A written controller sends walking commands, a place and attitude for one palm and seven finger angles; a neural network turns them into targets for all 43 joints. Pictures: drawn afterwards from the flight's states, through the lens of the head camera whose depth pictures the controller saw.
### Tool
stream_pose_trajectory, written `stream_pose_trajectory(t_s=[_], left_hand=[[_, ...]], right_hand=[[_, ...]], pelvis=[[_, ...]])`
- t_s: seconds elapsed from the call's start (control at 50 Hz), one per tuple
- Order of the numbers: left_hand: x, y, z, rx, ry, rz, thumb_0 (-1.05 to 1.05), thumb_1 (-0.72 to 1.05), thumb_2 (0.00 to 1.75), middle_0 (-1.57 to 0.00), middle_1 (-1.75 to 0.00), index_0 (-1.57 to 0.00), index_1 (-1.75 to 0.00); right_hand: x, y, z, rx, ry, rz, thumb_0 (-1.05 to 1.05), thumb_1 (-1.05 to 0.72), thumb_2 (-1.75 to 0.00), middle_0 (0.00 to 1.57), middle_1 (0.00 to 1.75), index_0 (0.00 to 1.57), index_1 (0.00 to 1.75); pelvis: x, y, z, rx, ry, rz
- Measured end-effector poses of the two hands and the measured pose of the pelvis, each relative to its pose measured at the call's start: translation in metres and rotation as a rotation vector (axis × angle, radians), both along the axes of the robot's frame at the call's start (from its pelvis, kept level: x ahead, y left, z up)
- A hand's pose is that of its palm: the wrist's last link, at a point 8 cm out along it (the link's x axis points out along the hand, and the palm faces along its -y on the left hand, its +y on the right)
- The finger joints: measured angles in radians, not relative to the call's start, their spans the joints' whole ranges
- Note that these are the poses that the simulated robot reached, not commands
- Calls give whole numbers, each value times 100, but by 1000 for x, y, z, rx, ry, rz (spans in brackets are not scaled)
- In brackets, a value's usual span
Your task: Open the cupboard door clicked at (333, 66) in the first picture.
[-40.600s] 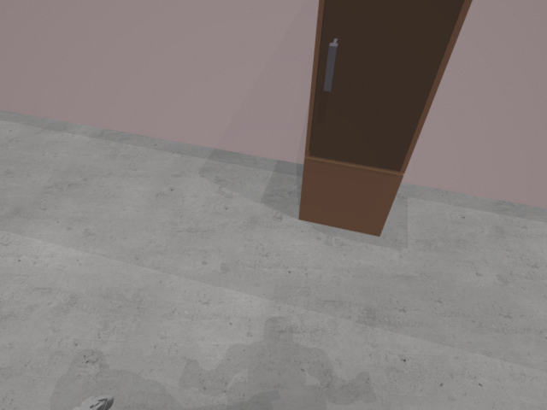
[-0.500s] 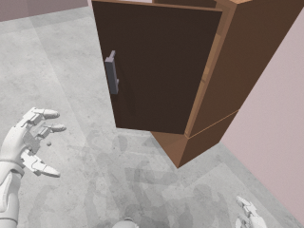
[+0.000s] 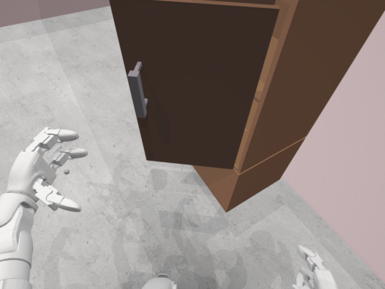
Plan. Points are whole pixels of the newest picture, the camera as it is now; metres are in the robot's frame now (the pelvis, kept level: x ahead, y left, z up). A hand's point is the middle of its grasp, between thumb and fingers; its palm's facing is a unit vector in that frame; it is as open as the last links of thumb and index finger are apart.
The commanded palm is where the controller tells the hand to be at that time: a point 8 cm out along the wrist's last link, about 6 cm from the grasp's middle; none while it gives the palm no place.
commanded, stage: move the hooked fingers beside the handle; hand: left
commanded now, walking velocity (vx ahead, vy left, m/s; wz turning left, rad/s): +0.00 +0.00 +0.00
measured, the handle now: (140, 90) +0.58 +0.18 +0.07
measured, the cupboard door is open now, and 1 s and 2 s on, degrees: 52 52 52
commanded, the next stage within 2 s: none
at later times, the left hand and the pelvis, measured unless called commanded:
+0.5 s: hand (83, 141) +0.38 +0.26 +0.09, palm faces -0.03 -1.00 -0.01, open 14.0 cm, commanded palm +0.36 +0.31 +0.08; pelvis +0.01 +0.01 +0.00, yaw -1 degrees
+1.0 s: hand (95, 119) +0.45 +0.26 +0.09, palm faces -0.04 -1.00 +0.00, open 14.0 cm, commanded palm +0.44 +0.31 +0.08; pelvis +0.00 +0.02 -0.01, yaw -2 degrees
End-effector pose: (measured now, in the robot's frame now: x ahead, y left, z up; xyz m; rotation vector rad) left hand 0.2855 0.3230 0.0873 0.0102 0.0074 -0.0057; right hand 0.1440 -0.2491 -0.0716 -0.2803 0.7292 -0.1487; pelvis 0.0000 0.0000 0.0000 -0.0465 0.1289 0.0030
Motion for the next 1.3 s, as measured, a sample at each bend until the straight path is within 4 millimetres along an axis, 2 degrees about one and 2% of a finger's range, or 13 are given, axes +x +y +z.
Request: stream_pose_trajectory(t_s=[0.22,0.42,0.58,0.7,0.88,1.12,1.3], left_hand=[[44,-11,7,1,-9,-47,-2,-50,30,-30,-120,-30,-120],[65,-4,0,-4,-11,-7,-2,-50,30,-30,-120,-30,-120],[89,-13,1,-9,-11,-41,-2,-50,30,-30,-120,-30,-120],[107,-11,-1,-17,-1,-20,-2,-50,30,-30,-120,-30,-120],[126,-2,2,-11,-10,-14,-2,-50,30,-30,-120,-30,-120],[162,-15,0,-15,-23,-29,-2,-50,30,-30,-120,-30,-120],[187,-16,0,1,9,-11,-2,-50,30,-30,-120,-30,-120]], right_hand=[[-20,-2,-7,5,71,-57,2,-90,-90,20,30,21,30],[-39,-3,-13,-7,157,-87,2,-90,-90,20,30,21,30],[-47,-3,-18,-17,207,-104,2,-90,-90,20,30,21,30],[-56,-3,-19,-18,233,-124,1,-90,-90,20,30,21,30],[-79,-7,-26,-30,325,-159,1,-90,-90,20,30,21,30],[-115,-10,-34,-48,440,-216,1,-90,-90,20,30,21,30],[-139,-7,-37,-39,513,-263,1,-90,-90,20,30,21,30]], pelvis=[[5,5,0,4,22,-15],[7,9,-2,1,42,-22],[7,13,-3,-5,56,-16],[7,13,-5,-5,73,-26],[6,14,-9,-12,97,-27],[4,16,-16,-19,143,-35],[6,16,-20,-22,170,-44]])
